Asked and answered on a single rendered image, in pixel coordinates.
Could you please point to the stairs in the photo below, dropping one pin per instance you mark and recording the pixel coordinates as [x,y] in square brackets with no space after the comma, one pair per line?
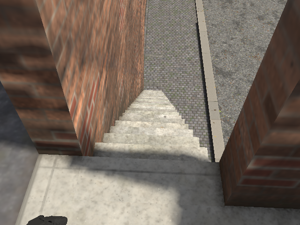
[151,128]

